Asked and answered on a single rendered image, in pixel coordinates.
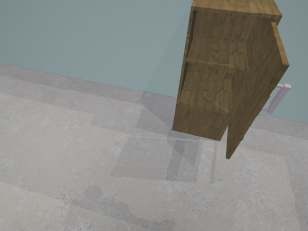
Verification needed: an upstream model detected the cupboard door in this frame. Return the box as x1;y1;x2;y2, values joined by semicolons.
226;22;290;159

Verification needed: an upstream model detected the handle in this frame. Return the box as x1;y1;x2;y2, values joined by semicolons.
261;83;291;114

